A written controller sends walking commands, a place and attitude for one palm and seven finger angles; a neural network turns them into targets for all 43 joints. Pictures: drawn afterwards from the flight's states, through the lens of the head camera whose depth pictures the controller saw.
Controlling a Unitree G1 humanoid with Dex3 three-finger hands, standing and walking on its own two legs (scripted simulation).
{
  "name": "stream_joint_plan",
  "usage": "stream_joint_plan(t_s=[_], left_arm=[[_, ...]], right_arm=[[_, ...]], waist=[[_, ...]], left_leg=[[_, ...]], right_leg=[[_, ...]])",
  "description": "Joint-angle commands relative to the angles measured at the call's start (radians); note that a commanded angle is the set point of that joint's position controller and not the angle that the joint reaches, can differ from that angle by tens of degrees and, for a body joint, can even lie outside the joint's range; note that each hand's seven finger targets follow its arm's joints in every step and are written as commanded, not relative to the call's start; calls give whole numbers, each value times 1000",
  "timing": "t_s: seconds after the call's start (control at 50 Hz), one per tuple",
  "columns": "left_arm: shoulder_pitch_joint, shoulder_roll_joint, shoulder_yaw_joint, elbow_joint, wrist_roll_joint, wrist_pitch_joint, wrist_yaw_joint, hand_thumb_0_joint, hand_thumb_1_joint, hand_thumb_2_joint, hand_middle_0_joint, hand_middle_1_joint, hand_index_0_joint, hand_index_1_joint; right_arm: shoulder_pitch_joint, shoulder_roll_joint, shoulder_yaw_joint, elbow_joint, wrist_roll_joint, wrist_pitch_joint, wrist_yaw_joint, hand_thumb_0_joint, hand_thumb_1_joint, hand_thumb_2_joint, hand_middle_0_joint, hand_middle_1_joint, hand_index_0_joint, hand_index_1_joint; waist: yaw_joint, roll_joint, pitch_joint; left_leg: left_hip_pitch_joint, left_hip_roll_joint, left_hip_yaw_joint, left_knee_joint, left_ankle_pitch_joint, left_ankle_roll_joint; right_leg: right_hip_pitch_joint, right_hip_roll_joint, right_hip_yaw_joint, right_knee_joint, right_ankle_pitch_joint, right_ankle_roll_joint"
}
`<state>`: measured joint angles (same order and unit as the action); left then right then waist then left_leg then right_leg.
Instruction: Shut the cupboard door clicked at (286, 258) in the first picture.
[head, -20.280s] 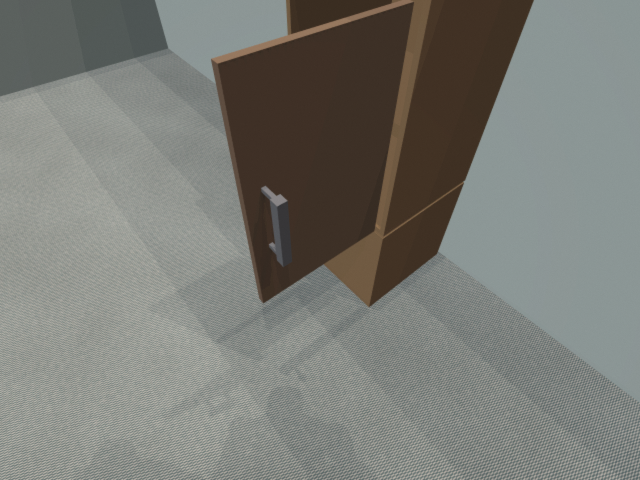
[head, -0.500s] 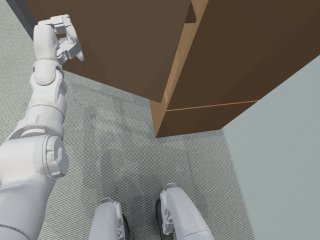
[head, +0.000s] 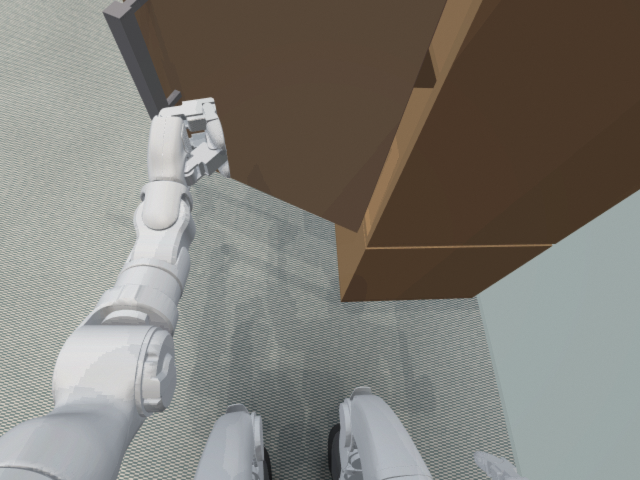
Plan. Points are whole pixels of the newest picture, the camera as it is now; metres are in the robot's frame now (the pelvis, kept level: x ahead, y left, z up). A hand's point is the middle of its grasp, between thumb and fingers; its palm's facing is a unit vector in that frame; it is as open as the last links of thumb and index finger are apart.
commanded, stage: draw the hand back to the body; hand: left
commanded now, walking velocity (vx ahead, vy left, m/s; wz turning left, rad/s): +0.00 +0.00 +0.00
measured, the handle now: (151, 62) +0.66 +0.18 +0.04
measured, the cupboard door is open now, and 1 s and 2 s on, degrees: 63 63 63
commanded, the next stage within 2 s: step back with the hand held close in 1.52 s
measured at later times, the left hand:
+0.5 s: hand (116, 215) +0.36 +0.15 +0.15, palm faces -0.03 -0.99 -0.10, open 3.1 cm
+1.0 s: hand out of the picture +0.26 +0.25 +0.24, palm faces +0.37 -0.86 -0.35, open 5.0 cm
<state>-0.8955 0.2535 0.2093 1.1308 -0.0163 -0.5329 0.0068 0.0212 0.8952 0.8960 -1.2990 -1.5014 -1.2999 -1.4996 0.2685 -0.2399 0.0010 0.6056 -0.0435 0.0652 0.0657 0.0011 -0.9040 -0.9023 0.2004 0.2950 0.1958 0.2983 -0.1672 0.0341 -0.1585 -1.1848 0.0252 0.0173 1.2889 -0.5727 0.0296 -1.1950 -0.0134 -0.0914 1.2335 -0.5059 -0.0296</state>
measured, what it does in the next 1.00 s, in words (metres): rises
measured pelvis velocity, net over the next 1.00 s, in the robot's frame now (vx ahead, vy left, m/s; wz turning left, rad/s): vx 0.05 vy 0.01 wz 0.02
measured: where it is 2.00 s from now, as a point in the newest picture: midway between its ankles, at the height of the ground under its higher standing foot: outside the picture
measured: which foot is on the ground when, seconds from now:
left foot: down 0.00-1.00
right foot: down 0.00-1.00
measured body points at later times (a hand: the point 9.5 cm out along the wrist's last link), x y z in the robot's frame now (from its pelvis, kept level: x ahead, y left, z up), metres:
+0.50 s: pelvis +0.02 -0.01 +0.08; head +0.07 -0.01 +0.53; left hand +0.36 +0.21 +0.15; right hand +0.15 -0.27 -0.02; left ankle +0.01 +0.10 -0.62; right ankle +0.03 -0.11 -0.62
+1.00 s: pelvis +0.05 +0.01 +0.12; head +0.03 -0.02 +0.57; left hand +0.24 +0.29 +0.26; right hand +0.25 -0.19 +0.04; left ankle +0.01 +0.10 -0.62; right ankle +0.03 -0.11 -0.62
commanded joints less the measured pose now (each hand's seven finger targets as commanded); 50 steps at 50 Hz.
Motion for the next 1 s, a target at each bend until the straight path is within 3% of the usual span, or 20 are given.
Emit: stream_joint_plan(t_s=[0.0, 0.04, 0.16, 0.24, 0.26, 0.28, 0.3, 0.34, 0.4, 0.42, 0.44, 0.46, 0.48, 0.52, 0.54, 0.62, 0.74, 0.8, 0.88, 0.98], left_arm=[[-249, 205, 82, -360, -41, -62, -11, 0, 900, 900, -1300, -1500, -1300, -1500], [-133, 193, 61, -453, -57, -23, -32, 0, 900, 900, -1300, -1500, -1300, -1500], [65, 144, 23, -721, -142, 52, -66, 0, 900, 900, -1300, -1500, -1300, -1500], [203, 111, -31, -743, -156, 58, -104, 0, 900, 900, -1300, -1500, -1300, -1500], [218, 96, -52, -755, -159, 61, -119, 0, 900, 900, -1300, -1500, -1300, -1500], [260, 104, -48, -755, -165, 71, -132, 0, 900, 900, -1300, -1500, -1300, -1500], [273, 107, -56, -786, -171, 77, -145, 0, 900, 900, -1300, -1500, -1300, -1500], [330, 115, -52, -806, -188, 97, -166, 0, 900, 900, -1273, -1470, -1273, -1470], [398, 122, -46, -934, -221, 117, -187, 0, 900, 900, -1190, -1380, -1190, -1380], [441, 156, -8, -967, -231, 124, -188, 0, 900, 900, -1163, -1350, -1163, -1350], [500, 205, -51, -1016, -115, 188, -88, 0, 900, 900, -1135, -1320, -1135, -1320], [523, 165, -67, -1080, -107, 231, -35, 0, 900, 900, -1107, -1290, -1107, -1290], [582, 138, -94, -1101, -94, 269, -2, 0, 900, 900, -1080, -1260, -1080, -1260], [636, 201, -32, -1140, -80, 320, 50, 0, 900, 900, -1025, -1200, -1025, -1200], [663, 182, -45, -1172, -77, 337, 63, 0, 900, 900, -997, -1170, -997, -1170], [719, 199, -25, -1283, -61, 389, 92, 0, 900, 900, -887, -1050, -887, -1050], [873, 163, -33, -1416, -56, 436, 98, 0, 900, 900, -723, -870, -723, -870], [960, 181, 3, -1452, -52, 448, 101, 0, 900, 900, -640, -780, -640, -780], [1018, 225, 81, -1575, -51, 444, 109, 0, 900, 900, -530, -660, -530, -660], [1161, 262, 167, -1662, -56, 441, 114, 0, 900, 900, -393, -510, -393, -510]], right_arm=[[191, -174, -66, -91, 12, -3, -14, 0, -900, -900, 200, 300, 200, 300], [180, -161, -64, -117, 33, 3, -17, 0, -900, -900, 200, 300, 200, 300], [146, -144, -60, -151, 71, -23, -58, 0, -900, -900, 200, 300, 200, 300], [104, -142, -49, -138, 80, -52, -78, 0, -900, -900, 200, 300, 200, 300], [92, -141, -49, -137, 84, -58, -80, 0, -900, -900, 200, 300, 200, 300], [84, -143, -48, -139, 86, -62, -81, 0, -900, -900, 200, 300, 200, 300], [70, -144, -47, -149, 90, -67, -86, 0, -900, -900, 200, 300, 200, 300], [45, -142, -42, -154, 96, -75, -91, 0, -900, -900, 200, 300, 200, 300], [9, -137, -38, -186, 101, -95, -99, 0, -900, -900, 200, 300, 200, 300], [-9, -135, -37, -189, 103, -102, -101, 0, -900, -900, 200, 300, 200, 300], [-69, -106, -44, -205, 99, -70, -125, 0, -900, -900, 200, 300, 200, 300], [-81, -97, -38, -226, 99, -62, -140, 0, -900, -900, 200, 300, 200, 300], [-95, -97, -34, -223, 96, -57, -149, 0, -900, -900, 200, 300, 200, 300], [-112, -97, -27, -214, 97, -48, -168, 0, -900, -900, 200, 300, 200, 300], [-121, -91, -23, -211, 94, -49, -173, 0, -900, -900, 200, 300, 200, 300], [-153, -84, -5, -203, 90, -66, -185, 0, -900, -900, 200, 300, 200, 300], [-174, -80, 7, -192, 74, -108, -170, 0, -900, -900, 200, 300, 200, 300], [-179, -85, 9, -181, 66, -123, -162, 0, -900, -900, 200, 300, 200, 300], [-188, -76, 9, -182, 59, -137, -154, 0, -900, -900, 200, 300, 200, 300], [-193, -72, 3, -174, 54, -157, -146, 0, -900, -900, 200, 300, 200, 300]], waist=[[47, 101, -678], [66, 46, -654], [72, -92, -475], [69, -76, -301], [70, -40, -264], [80, -35, -253], [83, 18, -241], [96, 10, -207], [121, 19, -233], [137, 19, -237], [176, 5, -279], [156, -6, -225], [160, 3, -182], [166, -37, -141], [164, -34, -126], [173, 16, -73], [182, 23, 10], [191, 23, 50], [205, 42, 18], [222, 32, 40]], left_leg=[[473, -23, -61, -183, 536, -22], [469, -22, -47, -230, 530, -19], [462, -32, -3, -362, 394, 4], [501, -32, 0, -437, 306, 3], [524, -32, 0, -455, 293, 2], [543, -32, -3, -469, 284, 2], [573, -35, 0, -482, 285, 2], [605, -31, -9, -515, 294, 0], [670, -31, -16, -550, 353, 1], [686, -29, -15, -560, 370, 0], [740, -32, -1, -617, 389, -2], [761, -28, -4, -645, 395, -2], [775, -23, -3, -669, 401, -2], [804, -19, -1, -707, 419, 3], [832, -18, -2, -725, 440, 2], [951, -13, -2, -798, 513, 1], [1051, -4, -12, -880, 589, -8], [1065, -2, -16, -905, 606, -12], [1097, -2, -21, -915, 663, -18], [1091, 0, -21, -914, 708, -21]], right_leg=[[443, 36, 72, -145, 479, 1], [540, 38, 76, -189, 517, 5], [727, 38, 88, -347, 499, 22], [703, 31, 84, -425, 382, 22], [689, 30, 83, -443, 361, 19], [692, 30, 79, -455, 338, 16], [694, 28, 80, -468, 328, 12], [708, 27, 71, -487, 326, 9], [779, 25, 63, -497, 376, 6], [801, 24, 65, -503, 398, 7], [886, -3, 114, -559, 379, 3], [885, -4, 103, -587, 384, 6], [907, -8, 96, -604, 388, 7], [959, -10, 98, -647, 425, 12], [983, -12, 90, -659, 447, 10], [1032, -11, 75, -730, 494, 6], [1084, -3, 55, -809, 510, 6], [1101, 0, 52, -839, 509, 5], [1145, 0, 49, -843, 537, 5], [1159, -1, 46, -847, 559, 11]])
